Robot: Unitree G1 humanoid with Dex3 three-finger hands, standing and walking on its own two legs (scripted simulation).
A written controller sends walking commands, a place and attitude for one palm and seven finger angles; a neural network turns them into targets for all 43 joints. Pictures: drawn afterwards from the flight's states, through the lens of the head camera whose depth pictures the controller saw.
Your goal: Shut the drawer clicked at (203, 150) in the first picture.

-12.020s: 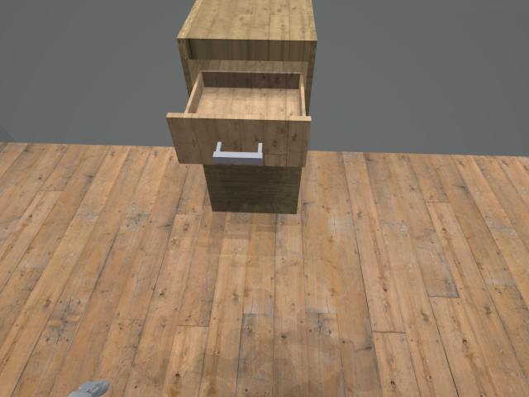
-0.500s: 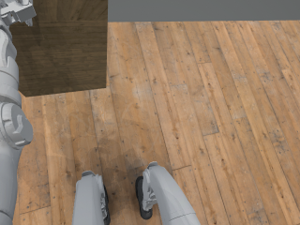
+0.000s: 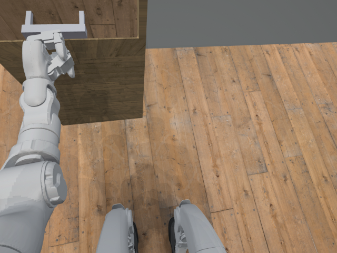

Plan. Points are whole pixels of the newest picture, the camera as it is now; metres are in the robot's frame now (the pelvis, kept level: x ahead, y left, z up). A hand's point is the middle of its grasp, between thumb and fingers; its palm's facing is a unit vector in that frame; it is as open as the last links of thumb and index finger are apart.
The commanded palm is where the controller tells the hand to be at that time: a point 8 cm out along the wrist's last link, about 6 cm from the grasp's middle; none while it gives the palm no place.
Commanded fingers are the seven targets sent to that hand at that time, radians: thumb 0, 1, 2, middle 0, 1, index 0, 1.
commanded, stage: draw the hand back to the body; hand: left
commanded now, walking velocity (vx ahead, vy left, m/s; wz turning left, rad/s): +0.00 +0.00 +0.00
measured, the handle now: (56, 24) +0.62 +0.21 +0.04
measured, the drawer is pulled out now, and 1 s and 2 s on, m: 0.00 0.00 0.00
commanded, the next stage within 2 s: step back with the hand held close in 1.34 s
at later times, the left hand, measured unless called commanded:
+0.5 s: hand (28, 100) +0.38 +0.19 +0.15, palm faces +0.07 -1.00 -0.07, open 3.3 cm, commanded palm +0.33 +0.24 +0.16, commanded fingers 0.00 0.90 0.90 -1.40 -1.60 -1.40 -1.60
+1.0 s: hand out of the picture +0.25 +0.22 +0.25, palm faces +0.35 -0.88 -0.32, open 3.3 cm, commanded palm +0.19 +0.26 +0.27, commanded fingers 0.00 0.90 0.90 -1.40 -1.60 -1.40 -1.60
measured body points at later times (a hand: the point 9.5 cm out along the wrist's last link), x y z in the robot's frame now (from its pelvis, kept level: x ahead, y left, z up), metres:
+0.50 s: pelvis +0.04 -0.01 +0.08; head +0.10 +0.00 +0.53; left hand +0.37 +0.24 +0.15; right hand +0.18 -0.25 -0.02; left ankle +0.02 +0.09 -0.61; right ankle +0.01 -0.13 -0.61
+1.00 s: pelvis +0.04 -0.02 +0.13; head +0.03 -0.04 +0.58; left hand +0.22 +0.26 +0.27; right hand +0.25 -0.22 +0.05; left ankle +0.02 +0.09 -0.61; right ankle +0.01 -0.13 -0.61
